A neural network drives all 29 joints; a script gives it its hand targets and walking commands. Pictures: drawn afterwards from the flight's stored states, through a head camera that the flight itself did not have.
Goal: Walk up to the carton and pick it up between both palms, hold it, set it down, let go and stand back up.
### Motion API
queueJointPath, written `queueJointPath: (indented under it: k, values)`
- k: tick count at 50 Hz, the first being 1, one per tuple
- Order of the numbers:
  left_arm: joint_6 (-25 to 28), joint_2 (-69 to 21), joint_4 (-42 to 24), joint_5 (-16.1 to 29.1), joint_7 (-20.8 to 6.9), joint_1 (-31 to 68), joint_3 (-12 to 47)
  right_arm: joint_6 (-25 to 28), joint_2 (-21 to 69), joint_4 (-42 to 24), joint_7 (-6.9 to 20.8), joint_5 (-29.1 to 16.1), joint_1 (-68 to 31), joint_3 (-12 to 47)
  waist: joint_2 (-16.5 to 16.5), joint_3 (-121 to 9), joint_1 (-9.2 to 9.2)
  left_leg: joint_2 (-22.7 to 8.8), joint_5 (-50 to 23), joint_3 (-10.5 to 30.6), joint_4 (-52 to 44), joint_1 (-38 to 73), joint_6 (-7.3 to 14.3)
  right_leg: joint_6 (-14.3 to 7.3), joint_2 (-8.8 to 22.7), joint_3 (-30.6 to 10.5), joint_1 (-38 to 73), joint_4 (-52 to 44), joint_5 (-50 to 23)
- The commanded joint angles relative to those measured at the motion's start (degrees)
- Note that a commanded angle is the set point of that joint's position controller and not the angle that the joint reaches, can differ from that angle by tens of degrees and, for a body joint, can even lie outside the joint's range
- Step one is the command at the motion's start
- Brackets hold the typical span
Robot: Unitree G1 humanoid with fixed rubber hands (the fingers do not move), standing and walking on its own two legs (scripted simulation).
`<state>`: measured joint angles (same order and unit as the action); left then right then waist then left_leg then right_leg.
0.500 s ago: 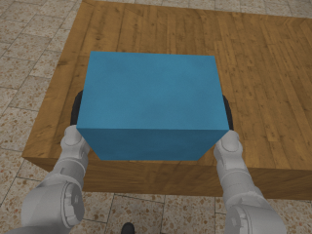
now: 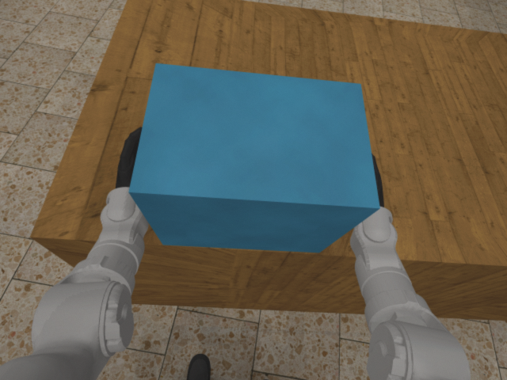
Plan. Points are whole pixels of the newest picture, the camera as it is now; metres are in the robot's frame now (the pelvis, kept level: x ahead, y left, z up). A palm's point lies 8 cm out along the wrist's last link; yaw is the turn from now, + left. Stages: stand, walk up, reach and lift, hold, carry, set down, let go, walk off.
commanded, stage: reach and lift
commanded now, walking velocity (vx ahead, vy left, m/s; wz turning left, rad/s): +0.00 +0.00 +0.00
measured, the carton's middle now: (250, 173) +0.44 +0.03 +0.03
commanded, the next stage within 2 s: none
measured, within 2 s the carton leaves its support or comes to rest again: leaves its support in 0.60 s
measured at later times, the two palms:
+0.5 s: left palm (124, 195) +0.39 +0.22 +0.00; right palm (363, 207) +0.39 -0.15 +0.02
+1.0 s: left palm (103, 124) +0.41 +0.22 +0.14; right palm (400, 156) +0.41 -0.16 +0.13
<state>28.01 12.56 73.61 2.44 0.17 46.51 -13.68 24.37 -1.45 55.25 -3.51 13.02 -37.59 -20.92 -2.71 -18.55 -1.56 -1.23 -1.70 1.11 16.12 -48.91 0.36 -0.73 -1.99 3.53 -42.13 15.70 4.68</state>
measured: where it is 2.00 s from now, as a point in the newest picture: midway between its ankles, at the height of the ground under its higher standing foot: outside the picture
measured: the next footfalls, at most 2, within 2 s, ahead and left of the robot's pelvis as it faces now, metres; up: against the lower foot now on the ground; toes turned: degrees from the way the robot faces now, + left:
none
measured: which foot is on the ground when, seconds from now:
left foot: down 0.00-1.00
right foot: down 0.00-1.00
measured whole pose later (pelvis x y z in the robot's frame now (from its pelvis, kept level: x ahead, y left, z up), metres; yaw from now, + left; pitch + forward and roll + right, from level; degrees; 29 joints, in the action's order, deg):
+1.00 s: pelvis +0.02 -0.02 +0.02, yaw +2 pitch +10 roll -1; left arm -8.1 16.8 48.0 6.8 0.4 40.3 -9.3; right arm -8.4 -5.5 39.0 -10.8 -8.8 -36.9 -0.9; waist 0.8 -10.8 -1.3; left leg -0.9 4.3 1.8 18.7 -23.9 -0.5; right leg -1.7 -1.8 4.0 -16.7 17.8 10.7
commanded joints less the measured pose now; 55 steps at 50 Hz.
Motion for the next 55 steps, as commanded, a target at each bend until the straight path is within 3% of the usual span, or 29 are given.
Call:
queueJointPath:
  k: [1,3,7,14,19,26,31,36,40,44,49,55]
  values:
    - [3.5,-33.0,-10.1,-7.1,-8.2,30.4,14.2,7.5,30.3,-6.2,7.4,7.5,-28.4,24.0,6.9,-46.2,2.68,1.0,-18.2,-0.6,6.3,34.1,-2.4,2.7,0.4,0.0,23.0,5.1,-26.1]
    - [3.2,-33.3,-10.1,-7.2,-8.3,29.7,14.8,8.2,29.9,-5.9,7.3,6.9,-28.3,25.0,6.9,-45.5,2.48,1.1,-18.5,-0.4,6.9,35.3,-2.6,2.7,0.2,0.0,22.3,5.4,-26.3]
    - [2.5,-33.4,-10.8,-5.6,-7.7,29.1,17.5,7.8,28.0,-5.9,7.6,4.9,-29.2,26.5,7.9,-41.9,3.15,1.0,-16.6,0.1,7.3,38.4,-3.3,1.9,-0.5,0.4,17.6,4.2,-18.8]
    - [1.1,-36.3,-17.5,-0.1,-6.2,29.6,25.7,4.5,28.2,-10.4,8.0,-0.6,-30.5,32.8,8.9,-43.0,2.97,0.7,-17.0,0.9,9.7,43.6,-4.4,0.9,-1.6,0.3,12.4,4.1,-11.2]
    - [-1.4,-39.1,-27.2,4.6,-5.2,31.3,32.2,0.6,30.1,-16.5,7.4,-6.3,-32.2,39.0,9.5,-43.8,2.70,0.8,-16.9,1.7,11.7,44.9,-4.3,0.4,-2.2,-0.7,11.4,5.5,-9.1]
    - [-8.2,-40.2,-45.6,10.9,-4.1,33.8,39.2,-8.0,33.1,-27.4,6.3,-15.4,-34.5,47.3,11.0,-46.0,2.39,0.9,-16.2,2.6,14.3,44.9,-3.5,0.1,-2.9,-2.4,11.7,7.8,-8.5]
    - [-15.3,-38.0,-57.1,13.2,-4.2,36.4,40.0,-15.8,34.3,-34.8,5.0,-20.9,-37.9,50.8,10.5,-46.4,2.92,1.0,-16.7,2.4,15.1,44.3,-2.2,0.7,-3.0,-3.2,15.9,8.7,-10.9]
    - [-22.4,-36.1,-64.2,13.9,-5.2,38.8,38.3,-23.4,35.7,-42.3,2.8,-25.0,-42.5,52.2,8.4,-44.9,3.35,1.3,-18.5,2.3,14.3,44.6,-0.3,1.9,-2.0,-4.2,23.7,8.2,-17.8]
    - [-25.7,-35.0,-61.3,12.6,-8.0,37.7,34.0,-26.9,36.1,-44.3,0.3,-25.0,-44.4,50.6,4.5,-41.4,1.95,2.1,-18.5,3.0,11.8,43.3,2.1,3.7,0.5,-5.7,35.0,8.1,-30.0]
    - [-28.0,-31.8,-51.7,8.8,-10.5,36.9,27.8,-29.3,34.4,-36.9,-1.5,-23.6,-44.1,45.8,2.7,-31.5,0.55,2.3,-13.2,2.9,7.0,42.1,2.7,4.8,2.6,-5.6,42.9,7.1,-35.3]
    - [-31.0,-30.5,-45.9,5.0,-12.4,35.3,22.0,-31.5,30.9,-31.6,-2.1,-22.9,-41.9,40.7,3.8,-20.1,-0.17,2.2,-10.1,1.9,3.3,45.2,1.3,3.8,2.2,-4.0,44.1,3.0,-29.8]
    - [-35.5,-32.8,-50.2,2.5,-12.9,36.0,20.1,-32.5,27.1,-34.8,-0.9,-21.2,-42.4,36.6,6.2,-16.1,-0.43,1.7,-8.2,1.3,2.8,51.6,-0.5,1.4,0.5,-2.2,40.2,-2.4,-18.5]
